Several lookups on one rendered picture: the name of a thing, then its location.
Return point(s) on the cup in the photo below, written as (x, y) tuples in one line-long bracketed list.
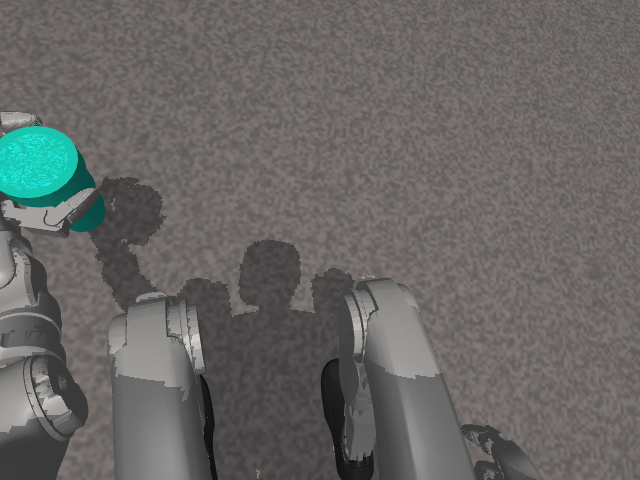
[(41, 167)]

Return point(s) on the left robot foot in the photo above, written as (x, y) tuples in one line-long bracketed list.
[(209, 427)]

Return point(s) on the right robot foot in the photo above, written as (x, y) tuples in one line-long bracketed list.
[(333, 405)]

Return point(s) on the right robot hand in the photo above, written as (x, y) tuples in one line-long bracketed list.
[(511, 463)]

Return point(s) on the left robot hand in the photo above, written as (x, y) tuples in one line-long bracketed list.
[(48, 221)]

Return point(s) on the left robot arm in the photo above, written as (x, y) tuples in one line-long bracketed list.
[(41, 406)]

